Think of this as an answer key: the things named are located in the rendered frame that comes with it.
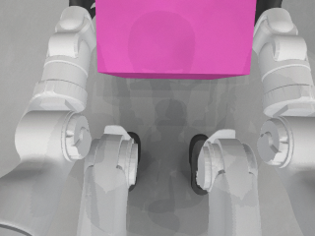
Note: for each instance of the robot left foot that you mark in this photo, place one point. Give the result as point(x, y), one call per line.
point(137, 141)

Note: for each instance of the robot left forearm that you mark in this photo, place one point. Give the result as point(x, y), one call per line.
point(66, 67)

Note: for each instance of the carton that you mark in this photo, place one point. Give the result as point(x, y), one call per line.
point(174, 39)

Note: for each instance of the robot left upper arm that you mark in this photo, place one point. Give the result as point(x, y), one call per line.
point(49, 142)

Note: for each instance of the robot right hand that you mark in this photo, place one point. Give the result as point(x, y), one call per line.
point(264, 5)

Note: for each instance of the robot right forearm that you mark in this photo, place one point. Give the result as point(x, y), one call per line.
point(284, 67)

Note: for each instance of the left robot shin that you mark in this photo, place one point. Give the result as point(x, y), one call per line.
point(109, 129)

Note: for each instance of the robot left hand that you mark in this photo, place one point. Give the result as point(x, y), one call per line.
point(84, 4)

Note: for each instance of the robot right upper arm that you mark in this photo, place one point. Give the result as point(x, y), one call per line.
point(288, 144)

